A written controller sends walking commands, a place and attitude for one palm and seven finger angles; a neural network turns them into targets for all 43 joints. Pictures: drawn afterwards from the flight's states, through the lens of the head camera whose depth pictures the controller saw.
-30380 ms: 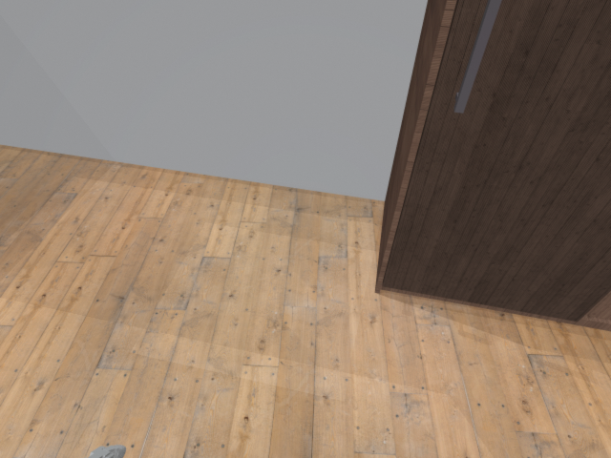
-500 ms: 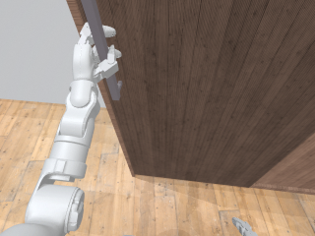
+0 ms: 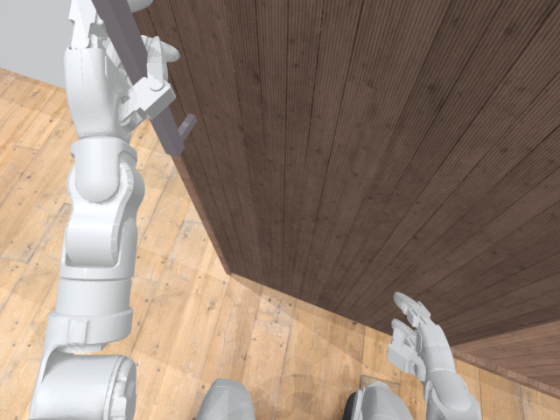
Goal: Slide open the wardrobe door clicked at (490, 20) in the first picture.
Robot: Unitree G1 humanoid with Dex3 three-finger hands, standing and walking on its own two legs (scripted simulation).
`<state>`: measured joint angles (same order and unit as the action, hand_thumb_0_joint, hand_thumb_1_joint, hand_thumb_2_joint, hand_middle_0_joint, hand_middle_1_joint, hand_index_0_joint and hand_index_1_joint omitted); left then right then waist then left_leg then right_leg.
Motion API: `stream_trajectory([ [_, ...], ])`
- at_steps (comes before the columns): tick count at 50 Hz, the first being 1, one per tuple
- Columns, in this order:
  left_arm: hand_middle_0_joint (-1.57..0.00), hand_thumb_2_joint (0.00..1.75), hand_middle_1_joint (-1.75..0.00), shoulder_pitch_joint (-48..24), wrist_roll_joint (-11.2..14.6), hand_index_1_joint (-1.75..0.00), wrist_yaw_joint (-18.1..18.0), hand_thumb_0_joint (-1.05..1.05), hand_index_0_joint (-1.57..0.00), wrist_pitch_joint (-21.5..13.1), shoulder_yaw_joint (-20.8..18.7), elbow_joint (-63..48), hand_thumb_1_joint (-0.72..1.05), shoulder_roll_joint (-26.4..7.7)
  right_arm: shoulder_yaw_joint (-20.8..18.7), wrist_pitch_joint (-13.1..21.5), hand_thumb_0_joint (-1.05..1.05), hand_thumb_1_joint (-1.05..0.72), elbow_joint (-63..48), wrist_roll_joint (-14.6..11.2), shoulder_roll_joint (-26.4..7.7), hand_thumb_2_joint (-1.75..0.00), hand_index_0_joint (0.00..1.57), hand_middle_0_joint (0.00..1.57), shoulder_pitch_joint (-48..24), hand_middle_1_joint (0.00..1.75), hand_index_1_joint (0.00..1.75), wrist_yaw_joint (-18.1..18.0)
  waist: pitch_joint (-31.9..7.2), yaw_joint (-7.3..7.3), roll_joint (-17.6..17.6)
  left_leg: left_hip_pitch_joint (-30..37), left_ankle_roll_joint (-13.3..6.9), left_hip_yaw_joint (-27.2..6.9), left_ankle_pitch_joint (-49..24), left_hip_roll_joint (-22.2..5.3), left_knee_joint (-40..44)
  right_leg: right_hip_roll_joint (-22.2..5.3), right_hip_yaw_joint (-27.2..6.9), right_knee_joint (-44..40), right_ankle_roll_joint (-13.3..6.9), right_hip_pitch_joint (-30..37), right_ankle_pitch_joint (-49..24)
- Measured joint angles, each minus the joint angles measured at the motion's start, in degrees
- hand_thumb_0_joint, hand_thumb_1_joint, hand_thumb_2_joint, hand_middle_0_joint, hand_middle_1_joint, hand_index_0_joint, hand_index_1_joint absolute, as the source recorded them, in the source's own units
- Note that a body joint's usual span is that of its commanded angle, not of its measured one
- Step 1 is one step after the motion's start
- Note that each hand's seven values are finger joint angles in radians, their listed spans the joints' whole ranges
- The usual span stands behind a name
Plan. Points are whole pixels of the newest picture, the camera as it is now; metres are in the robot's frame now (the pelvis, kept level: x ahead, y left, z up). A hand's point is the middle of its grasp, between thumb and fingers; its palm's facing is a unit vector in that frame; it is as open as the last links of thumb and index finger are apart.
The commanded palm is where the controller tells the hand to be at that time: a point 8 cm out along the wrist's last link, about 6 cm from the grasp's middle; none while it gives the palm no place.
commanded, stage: step sideways, sliding the door along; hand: left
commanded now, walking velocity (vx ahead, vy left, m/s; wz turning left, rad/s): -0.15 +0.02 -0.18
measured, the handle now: (142, 33) +0.41 +0.26 +0.23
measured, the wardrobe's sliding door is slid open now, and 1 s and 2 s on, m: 0.00 0.14 0.21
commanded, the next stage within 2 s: none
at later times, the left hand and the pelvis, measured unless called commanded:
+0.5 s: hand (212, 96) +0.37 +0.18 +0.21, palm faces +0.40 -0.91 +0.04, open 6.8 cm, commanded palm +0.33 +0.12 +0.20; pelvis +0.09 -0.02 +0.01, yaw +0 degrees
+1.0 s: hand (278, 135) +0.35 +0.10 +0.21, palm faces +0.02 -1.00 -0.03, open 7.4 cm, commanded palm +0.32 +0.12 +0.20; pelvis +0.06 +0.01 -0.01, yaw -8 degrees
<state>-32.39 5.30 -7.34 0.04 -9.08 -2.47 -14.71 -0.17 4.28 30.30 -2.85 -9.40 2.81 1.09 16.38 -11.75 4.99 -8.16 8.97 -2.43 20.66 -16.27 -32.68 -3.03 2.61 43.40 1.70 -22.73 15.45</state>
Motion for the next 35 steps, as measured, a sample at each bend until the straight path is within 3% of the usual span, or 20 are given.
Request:
stream_trajectory([
  [2,-0.46,0.86,-1.40,0.4,-0.2,-1.28,-0.8,-0.03,-0.13,0.8,-2.2,-0.2,0.73,-0.9,0.5,1.3,0.01,-0.90,-0.5,-0.5,0.3,-0.90,0.20,0.21,0.3,0.30,0.30,-0.1,-0.3,0.87,-0.7,-2.0,-1.5,0.3,1.9,-0.3,-5.8,-0.6,1.4,-7.2,0.6,4.7,-7.0],
  [3,-0.46,0.86,-1.40,1.3,-0.4,-1.29,-1.5,-0.03,-0.12,0.5,-3.9,-0.6,0.73,-0.6,0.8,1.7,0.01,-0.90,0.0,-0.6,-0.5,-0.90,0.20,0.21,-0.4,0.30,0.30,-0.3,-0.5,1.92,0.0,-4.2,-3.6,-0.5,2.5,0.1,-10.5,-0.7,2.4,-6.4,1.1,5.1,-3.4],
  [5,-0.46,0.86,-1.40,4.3,-0.6,-1.31,-2.7,-0.03,-0.10,0.3,-6.6,-3.1,0.73,0.8,0.3,2.2,0.01,-0.90,1.6,-0.1,-2.7,-0.90,0.20,0.21,-2.2,0.30,0.30,-1.2,-1.0,3.92,1.4,-9.3,-5.5,-2.0,10.4,4.9,-20.6,-1.5,3.3,-4.4,1.3,3.7,1.3],
  [6,-0.46,0.86,-1.40,5.9,-0.4,-1.32,-3.1,-0.03,-0.09,0.5,-7.4,-4.9,0.74,1.5,-0.3,2.4,0.01,-0.90,2.2,0.0,-3.7,-0.90,0.20,0.21,-2.8,0.30,0.30,-1.8,-1.2,4.38,1.5,-11.4,-6.1,-1.1,13.3,7.7,-24.2,-2.0,3.1,-4.5,1.3,3.0,1.8],
  [8,-0.46,0.85,-1.40,8.5,-0.4,-1.34,-4.1,-0.03,-0.08,0.5,-7.9,-9.2,0.74,2.8,-1.5,3.0,0.01,-0.90,3.3,-0.2,-5.4,-0.90,0.20,0.21,-3.2,0.30,0.30,-2.7,-1.2,5.37,1.0,-13.5,-7.0,2.1,15.4,12.3,-23.8,-2.8,2.5,-5.3,1.5,1.9,0.3],
  [9,-0.46,0.85,-1.40,9.5,-0.7,-1.35,-4.5,-0.03,-0.09,0.3,-7.5,-11.3,0.74,3.5,-1.7,3.3,0.01,-0.90,3.7,-0.1,-6.1,-0.90,0.21,0.20,-3.0,0.29,0.30,-2.8,-1.1,6.02,0.7,-13.2,-7.3,3.7,13.2,13.6,-19.3,-3.0,2.6,-5.1,0.8,1.3,-0.7],
  [10,-0.46,0.84,-1.40,10.5,-1.4,-1.34,-4.7,-0.03,-0.09,0.2,-6.8,-13.3,0.74,4.2,-1.9,3.3,0.01,-0.91,3.9,0.0,-6.7,-0.90,0.21,0.20,-2.4,0.29,0.31,-2.9,-1.3,6.58,0.6,-11.9,-7.5,5.5,6.5,14.1,-12.6,-2.9,2.9,-4.0,0.5,0.6,-1.8],
  [11,-0.46,0.83,-1.40,11.2,-1.9,-1.32,-4.7,-0.03,-0.09,0.4,-5.7,-15.1,0.74,4.7,-2.3,3.1,0.01,-0.91,3.8,0.2,-7.2,-0.90,0.21,0.20,-1.3,0.29,0.31,-2.9,-1.7,6.86,1.2,-10.3,-9.0,6.5,-2.9,13.3,-7.0,-2.0,3.0,-1.6,0.5,-0.6,-2.7],
  [13,-0.46,0.81,-1.40,11.7,-3.0,-1.26,-4.2,-0.02,-0.08,-0.4,-3.0,-16.9,0.75,5.0,-3.9,2.5,0.01,-0.91,3.7,0.0,-6.3,-0.90,0.21,0.20,0.6,0.29,0.31,-2.3,-0.6,5.20,-0.2,-8.3,-11.3,7.1,-0.9,13.0,-6.7,-1.1,0.3,7.7,0.0,-3.0,6.5],
  [15,-0.46,0.80,-1.40,13.7,-4.1,-1.22,-3.6,-0.02,-0.09,-1.2,-1.0,-18.5,0.75,5.9,-3.9,2.6,0.01,-0.91,3.8,0.0,-5.1,-0.90,0.21,0.20,2.6,0.29,0.31,-0.8,-0.8,3.52,-1.4,-6.0,-11.4,7.7,2.4,12.0,-5.3,0.3,-1.2,17.2,-0.6,-5.3,12.2],
  [17,-0.46,0.80,-1.40,16.8,-5.1,-1.20,-3.4,-0.01,-0.12,-1.5,0.6,-20.8,0.75,7.2,-3.1,3.4,0.01,-0.91,3.1,0.0,-3.8,-0.90,0.20,0.20,4.6,0.29,0.30,0.2,-1.6,2.97,-1.9,-3.7,-10.7,7.8,2.7,10.9,-2.6,0.9,-0.8,22.3,-0.8,-6.2,13.0],
  [20,-0.46,0.80,-1.40,22.3,-5.9,-1.18,-3.4,0.00,-0.15,-2.1,2.6,-24.5,0.74,9.1,-1.5,4.5,0.01,-0.91,1.1,0.4,-2.3,-0.90,0.20,0.20,6.7,0.29,0.30,1.2,-2.9,2.27,-1.9,-0.3,-9.8,8.7,1.8,9.4,1.6,0.9,1.1,22.0,-0.7,-5.9,10.3],
  [24,-0.46,0.80,-1.40,29.4,-6.4,-1.17,-3.7,0.00,-0.18,-2.2,4.7,-29.9,0.73,11.0,-0.1,5.4,0.01,-0.90,-1.4,1.0,-0.7,-0.90,0.20,0.20,8.6,0.29,0.30,1.1,-4.0,1.60,-2.2,3.1,-9.4,10.7,2.3,8.7,4.0,1.1,3.6,12.5,-0.3,-3.7,4.6],
  [28,-0.46,0.79,-1.40,35.8,-6.6,-1.17,-4.2,0.01,-0.18,-2.0,5.3,-34.9,0.73,11.5,0.3,6.7,0.01,-0.90,-2.5,1.6,-0.7,-0.90,0.21,0.21,12.0,0.30,0.31,1.1,-4.4,2.36,-2.8,5.3,-9.0,12.6,4.8,9.1,1.6,2.2,5.5,2.1,0.0,-0.6,-0.6],
  [31,-0.46,0.79,-1.40,39.2,-6.5,-1.16,-4.1,0.00,-0.15,-2.5,4.9,-36.4,0.74,11.4,0.6,7.7,0.01,-0.90,-3.0,1.7,-0.9,-0.90,0.23,0.21,14.1,0.30,0.33,1.3,-4.6,3.87,-3.3,4.5,-8.7,14.0,5.9,9.1,-5.4,3.3,7.0,-4.8,-0.3,2.6,-6.3],
  [35,-0.46,0.79,-1.40,41.9,-6.3,-1.15,-3.5,0.00,-0.12,-3.6,4.8,-35.8,0.75,11.8,0.7,8.6,0.01,-0.90,-2.5,1.2,-2.8,-0.90,0.28,0.21,15.7,0.30,0.36,1.4,-6.3,6.44,-2.7,-2.2,-8.4,12.8,2.0,8.1,-21.1,3.1,8.0,-7.6,-4.2,6.3,-0.6],
])
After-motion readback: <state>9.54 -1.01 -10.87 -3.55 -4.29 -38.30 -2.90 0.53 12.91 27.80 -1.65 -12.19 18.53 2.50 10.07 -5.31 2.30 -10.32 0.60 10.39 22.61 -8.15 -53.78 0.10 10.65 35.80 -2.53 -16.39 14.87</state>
